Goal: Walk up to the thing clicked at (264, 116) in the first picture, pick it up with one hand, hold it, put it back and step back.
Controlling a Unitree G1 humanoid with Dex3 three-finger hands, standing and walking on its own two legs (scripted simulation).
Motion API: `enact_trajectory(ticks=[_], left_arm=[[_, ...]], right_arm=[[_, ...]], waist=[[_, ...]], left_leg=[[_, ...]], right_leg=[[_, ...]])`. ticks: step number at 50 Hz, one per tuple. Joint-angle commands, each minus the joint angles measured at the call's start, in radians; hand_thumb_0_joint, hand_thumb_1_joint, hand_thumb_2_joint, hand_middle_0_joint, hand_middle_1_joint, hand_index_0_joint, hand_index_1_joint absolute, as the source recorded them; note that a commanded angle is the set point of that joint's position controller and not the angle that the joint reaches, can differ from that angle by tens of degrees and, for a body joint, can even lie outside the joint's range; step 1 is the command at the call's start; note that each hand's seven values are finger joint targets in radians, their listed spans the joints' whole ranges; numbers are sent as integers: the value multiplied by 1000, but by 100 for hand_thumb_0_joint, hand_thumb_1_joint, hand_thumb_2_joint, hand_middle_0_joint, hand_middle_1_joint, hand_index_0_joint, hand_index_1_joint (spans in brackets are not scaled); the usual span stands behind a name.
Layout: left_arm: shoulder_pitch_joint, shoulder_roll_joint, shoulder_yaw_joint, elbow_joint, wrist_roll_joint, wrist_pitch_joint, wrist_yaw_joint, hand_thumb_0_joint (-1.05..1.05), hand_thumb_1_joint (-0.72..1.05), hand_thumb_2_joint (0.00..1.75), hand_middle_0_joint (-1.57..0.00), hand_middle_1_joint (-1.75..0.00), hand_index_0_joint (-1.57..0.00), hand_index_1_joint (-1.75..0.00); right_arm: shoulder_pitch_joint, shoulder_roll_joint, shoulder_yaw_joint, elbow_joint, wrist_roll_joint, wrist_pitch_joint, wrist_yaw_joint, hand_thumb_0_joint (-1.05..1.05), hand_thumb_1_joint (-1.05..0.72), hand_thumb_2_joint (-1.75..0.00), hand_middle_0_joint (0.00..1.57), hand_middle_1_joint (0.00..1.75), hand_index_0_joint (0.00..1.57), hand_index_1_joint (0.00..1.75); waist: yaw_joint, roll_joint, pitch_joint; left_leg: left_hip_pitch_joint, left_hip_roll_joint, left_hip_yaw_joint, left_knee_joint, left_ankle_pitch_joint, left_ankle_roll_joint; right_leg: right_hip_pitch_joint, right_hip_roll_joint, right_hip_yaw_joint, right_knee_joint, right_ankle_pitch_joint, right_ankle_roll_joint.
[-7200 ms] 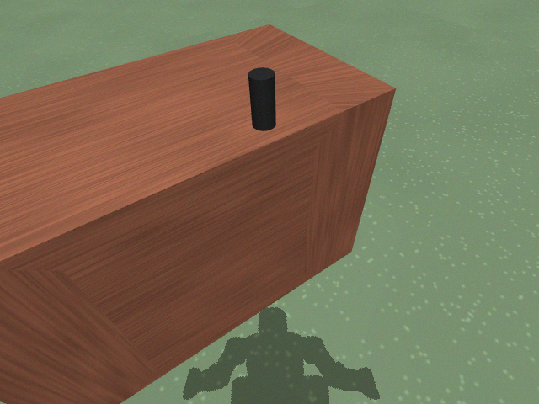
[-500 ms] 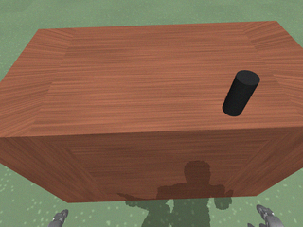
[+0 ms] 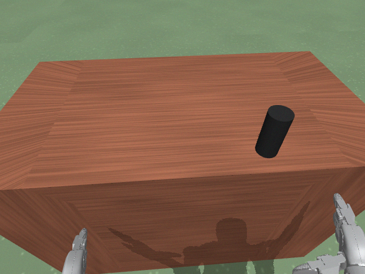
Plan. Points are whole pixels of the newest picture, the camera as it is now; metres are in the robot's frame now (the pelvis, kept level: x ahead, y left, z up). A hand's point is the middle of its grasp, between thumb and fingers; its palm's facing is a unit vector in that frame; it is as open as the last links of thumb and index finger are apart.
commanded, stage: rise first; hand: right
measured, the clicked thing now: (272, 132) +0.42 -0.21 +0.09
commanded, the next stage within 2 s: go down in 1.28 s
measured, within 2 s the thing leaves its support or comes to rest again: neither
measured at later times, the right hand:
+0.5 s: hand (354, 231) +0.17 -0.26 +0.10, palm faces +0.34 +0.85 -0.40, open 17.7 cm
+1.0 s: hand out of the picture +0.16 -0.26 +0.16, palm faces +0.39 +0.82 -0.42, open 17.7 cm
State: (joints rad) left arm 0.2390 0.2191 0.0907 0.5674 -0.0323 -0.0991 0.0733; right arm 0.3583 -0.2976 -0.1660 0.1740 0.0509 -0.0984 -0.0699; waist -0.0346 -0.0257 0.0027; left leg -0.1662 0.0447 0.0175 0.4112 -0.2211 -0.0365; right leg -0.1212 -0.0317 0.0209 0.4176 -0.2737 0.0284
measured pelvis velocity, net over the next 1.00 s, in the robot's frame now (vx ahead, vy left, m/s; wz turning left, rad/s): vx -0.04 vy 0.00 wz -0.01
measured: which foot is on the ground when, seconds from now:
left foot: down 0.00-1.00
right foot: down 0.00-1.00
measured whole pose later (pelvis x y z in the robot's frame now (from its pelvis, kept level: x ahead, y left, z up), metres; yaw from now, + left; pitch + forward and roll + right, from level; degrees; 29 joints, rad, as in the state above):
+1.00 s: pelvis -0.04 +0.00 +0.00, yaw -1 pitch -6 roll +0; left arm 0.26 0.20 0.18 0.62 -0.02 -0.14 0.03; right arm 0.39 -0.35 -0.36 -0.24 0.05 -0.31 -0.01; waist -0.05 -0.04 0.06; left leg -0.15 0.05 0.02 0.43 -0.18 -0.03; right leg -0.10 -0.02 0.03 0.43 -0.23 0.03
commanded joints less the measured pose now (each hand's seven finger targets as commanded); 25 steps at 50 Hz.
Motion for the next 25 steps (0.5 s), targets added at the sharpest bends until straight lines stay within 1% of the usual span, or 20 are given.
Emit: enact_trajectory(ticks=[1, 2, 3, 5, 6, 9, 11, 12, 13, 15, 16, 17, 18, 19, 20, 21, 22, 23, 24, 25], left_arm=[[12, 132, 75, -107, 7, -36, -10, 0, -54, 2, -5, -4, -5, -5], [33, 140, 93, -102, 3, -33, -16, 0, -54, 1, -5, -4, -5, -4], [30, 129, 86, -107, 2, -32, -23, 0, -54, 1, -5, -4, -5, -4], [-10, 137, 98, -113, 2, -32, -32, 0, -55, 2, -5, -4, -5, -5], [-49, 151, 113, -111, 4, -33, -32, 0, -55, 2, -5, -4, -5, -5], [-106, 167, 131, -113, 9, -37, -30, 0, -55, 3, -5, -5, -5, -5], [-139, 166, 122, -152, 10, -43, -28, 0, -56, 3, -5, -5, -4, -6], [-131, 162, 120, -163, 12, -45, -25, 0, -55, 3, -5, -5, -5, -5], [-115, 152, 112, -148, 15, -45, -25, 0, -56, 3, -5, -5, -4, -6], [-88, 137, 115, -115, 15, -43, -26, 0, -55, 3, -5, -5, -4, -6], [-55, 145, 133, -94, 17, -41, -25, 0, -56, 3, -5, -5, -4, -6], [-73, 169, 147, -100, 19, -42, -25, 0, -56, 4, -6, -5, -4, -6], [-70, 154, 142, -106, 18, -43, -29, 0, -56, 3, -5, -4, -4, -6], [-68, 131, 125, -98, 17, -43, -32, 0, -56, 4, -6, -5, -4, -6], [-65, 169, 162, -110, 13, -44, -30, 0, -56, 3, -5, -5, -4, -6], [-62, 166, 156, -105, 14, -45, -32, 0, -56, 3, -5, -4, -4, -6], [-56, 132, 132, -102, 13, -46, -37, 0, -56, 3, -5, -5, -4, -6], [-65, 133, 138, -100, 11, -48, -38, 0, -56, 3, -6, -4, -4, -6], [-63, 120, 126, -94, 9, -49, -40, 0, -57, 4, -6, -5, -4, -6], [-81, 90, 95, -106, 9, -53, -43, 0, -56, 4, -6, -5, -4, -6]], right_arm=[[28, -150, -108, -280, -1, -65, 3, 0, 61, -2, 4, 6, 5, 6], [28, -161, -132, -312, 1, -70, 10, 0, 60, -2, 4, 6, 5, 6], [36, -167, -139, -339, 3, -74, 15, 0, 60, -2, 4, 6, 5, 6], [22, -152, -126, -409, 5, -82, 27, 0, 60, -2, 4, 6, 5, 6], [3, -158, -139, -424, 6, -85, 28, 0, 59, -2, 4, 6, 5, 6], [11, -184, -179, -465, 1, -100, 24, 0, 59, -2, 5, 5, 5, 5], [12, -188, -182, -505, 0, -118, 22, 0, 59, -2, 5, 5, 5, 5], [5, -198, -197, -517, 0, -126, 18, 0, 59, -2, 5, 5, 5, 5], [19, -187, -186, -518, -1, -132, 19, 0, 59, -2, 5, 5, 5, 5], [45, -187, -198, -518, -6, -142, 20, 0, 58, -2, 5, 5, 5, 5], [51, -205, -228, -509, -4, -144, 19, 0, 58, -2, 5, 5, 5, 5], [52, -207, -229, -519, -6, -148, 21, 0, 59, -2, 5, 5, 5, 5], [52, -202, -231, -541, -4, -154, 25, 0, 59, -2, 5, 5, 5, 5], [52, -202, -237, -547, -4, -160, 27, 0, 57, -2, 5, 5, 5, 5], [50, -211, -247, -562, -1, -164, 29, 0, 58, -2, 5, 5, 5, 5], [46, -207, -246, -556, 0, -169, 30, 0, 59, -1, 5, 5, 5, 5], [58, -196, -237, -578, -2, -177, 33, 0, 58, -2, 5, 5, 5, 5], [40, -203, -248, -586, 1, -182, 35, 0, 58, -2, 5, 5, 5, 5], [28, -200, -248, -593, 3, -188, 36, 0, 58, -2, 5, 5, 5, 5], [24, -198, -243, -596, 1, -194, 38, 0, 58, -2, 5, 5, 5, 5]], waist=[[7, -20, -62], [11, -18, -55], [3, -32, -62], [6, -23, -53], [9, -35, -38], [-9, -5, -61], [-17, 16, -86], [-18, 21, -94], [-16, 29, -81], [-23, -11, -61], [-19, 6, -58], [-24, -1, -56], [-16, -2, -56], [-23, -7, -53], [-15, -5, -49], [-14, 9, -34], [-19, -18, -34], [-16, -33, -31], [-15, -15, -12], [-21, -18, 0]], left_leg=[[75, -42, 65, -32, 260, 32], [69, -45, 69, -27, 271, 34], [81, -42, 65, -28, 276, 34], [73, -43, 68, -24, 276, 33], [63, -41, 65, -28, 258, 32], [87, -36, 64, -29, 255, 30], [101, -38, 65, -22, 251, 32], [111, -38, 63, -24, 247, 31], [109, -38, 65, -25, 239, 32], [103, -36, 63, -26, 219, 35], [105, -33, 63, -30, 225, 33], [103, -34, 64, -29, 215, 33], [98, -30, 62, -32, 215, 32], [101, -31, 62, -35, 204, 32], [90, -31, 62, -39, 192, 32], [86, -33, 65, -41, 172, 33], [85, -34, 65, -37, 179, 36], [81, -33, 63, -42, 156, 37], [73, -35, 67, -46, 142, 36], [71, -34, 63, -53, 120, 34]], right_leg=[[-15, 34, -61, -51, 333, -24], [-11, 30, -60, -51, 351, -22], [-11, 33, -62, -46, 357, -21], [-14, 29, -59, -47, 363, -20], [-19, 29, -59, -51, 341, -21], [-9, 29, -51, -49, 338, -24], [0, 28, -48, -46, 344, -22], [3, 30, -48, -43, 336, -24], [-6, 30, -48, -48, 328, -26], [-8, 33, -52, -51, 314, -22], [-12, 35, -51, -46, 317, -28], [-17, 36, -52, -50, 306, -25], [-12, 40, -56, -47, 297, -28], [-19, 40, -56, -49, 287, -29], [-20, 42, -59, -54, 271, -29], [-27, 39, -56, -60, 252, -29], [-26, 37, -55, -61, 264, -28], [-26, 40, -56, -63, 237, -27], [-38, 38, -54, -66, 223, -29], [-49, 41, -56, -70, 199, -32]])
